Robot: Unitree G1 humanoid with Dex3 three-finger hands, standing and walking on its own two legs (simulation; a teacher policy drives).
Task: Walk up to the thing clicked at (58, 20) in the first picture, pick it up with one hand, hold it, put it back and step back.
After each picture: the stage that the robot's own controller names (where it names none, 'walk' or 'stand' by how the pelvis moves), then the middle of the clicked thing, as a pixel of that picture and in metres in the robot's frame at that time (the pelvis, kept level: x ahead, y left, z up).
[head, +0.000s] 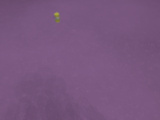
stand; (57, 17) +1.90 +0.35 -0.72
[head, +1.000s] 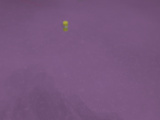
walk; (65, 26) +1.77 +0.17 -0.70
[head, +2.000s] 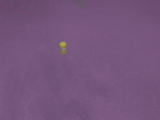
walk; (63, 47) +1.20 +0.19 -0.70
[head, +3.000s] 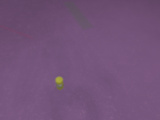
walk; (59, 83) +0.80 +0.19 -0.71
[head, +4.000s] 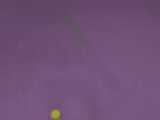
walk; (56, 116) +0.51 +0.20 -0.71
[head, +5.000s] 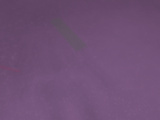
stand; out of the picture +0.40 +0.22 -0.70
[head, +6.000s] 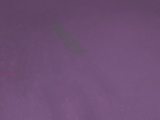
stand; out of the picture +0.36 +0.23 -0.71
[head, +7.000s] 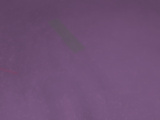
stand; out of the picture +0.37 +0.22 -0.73
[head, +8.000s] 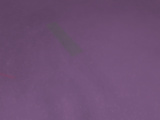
stand; out of the picture +0.35 +0.24 -0.73
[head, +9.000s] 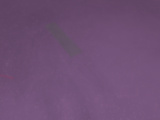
stand; out of the picture +0.34 +0.24 -0.73
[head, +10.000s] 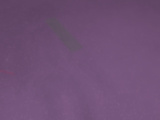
go down; out of the picture +0.35 +0.24 -0.72
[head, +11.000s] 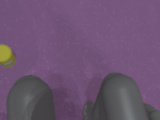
go down; (4, 56) +0.42 +0.28 -0.29
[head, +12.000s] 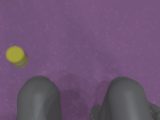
approach; (17, 57) +0.42 +0.28 -0.30
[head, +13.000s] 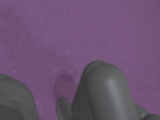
close in; out of the picture +0.40 +0.32 -0.22
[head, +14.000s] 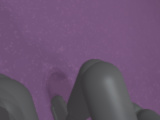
close; out of the picture +0.39 +0.32 -0.22
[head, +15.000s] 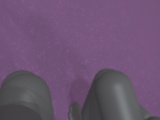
lift; out of the picture +0.35 +0.29 -0.15
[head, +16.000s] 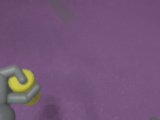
lift; (26, 88) +0.32 +0.19 +0.01
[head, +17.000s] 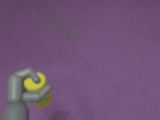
hold; (39, 90) +0.33 +0.16 -0.01
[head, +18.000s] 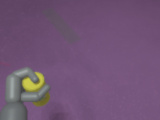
hold; (37, 90) +0.33 +0.17 +0.00
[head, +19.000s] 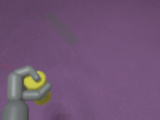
crouch; (38, 88) +0.34 +0.17 +0.01
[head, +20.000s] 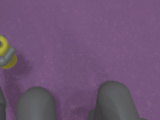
crouch; (1, 53) +0.44 +0.25 -0.10
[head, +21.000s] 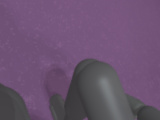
lower; out of the picture +0.40 +0.33 -0.22
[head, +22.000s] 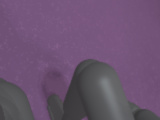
lower; out of the picture +0.40 +0.34 -0.22
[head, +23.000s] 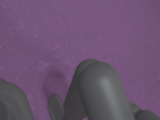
lower; out of the picture +0.39 +0.34 -0.22
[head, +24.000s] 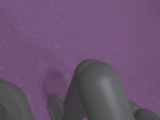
lower; out of the picture +0.39 +0.34 -0.22
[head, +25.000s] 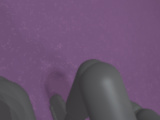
loosen; out of the picture +0.39 +0.34 -0.22
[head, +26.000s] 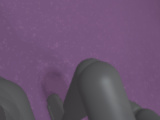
withdraw; out of the picture +0.38 +0.33 -0.22
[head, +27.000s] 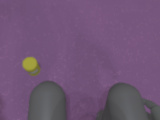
walk; (32, 66) +0.43 +0.26 -0.35
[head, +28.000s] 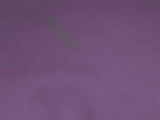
stand; out of the picture +0.35 +0.21 -0.66
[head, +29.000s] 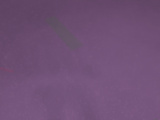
stand; out of the picture +0.37 +0.23 -0.67
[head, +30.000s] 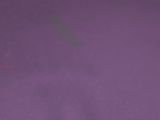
stand; out of the picture +0.36 +0.23 -0.67
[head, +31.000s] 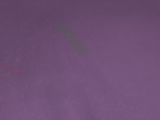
stand; out of the picture +0.39 +0.21 -0.72
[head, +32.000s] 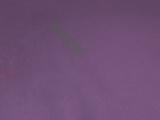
stand; out of the picture +0.36 +0.23 -0.73
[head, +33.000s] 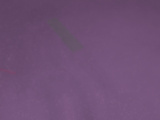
walk; out of the picture +0.35 +0.24 -0.72
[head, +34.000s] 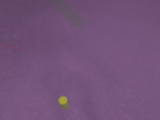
walk; (64, 102) +0.52 +0.21 -0.71
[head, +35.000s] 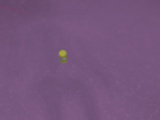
walk; (63, 56) +0.90 +0.18 -0.69
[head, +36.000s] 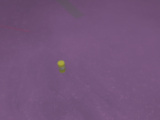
stand; (61, 66) +0.99 +0.22 -0.70
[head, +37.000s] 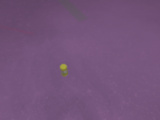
stand; (64, 70) +0.97 +0.22 -0.73
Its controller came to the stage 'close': yes
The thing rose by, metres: 0.72
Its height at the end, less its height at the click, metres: +0.00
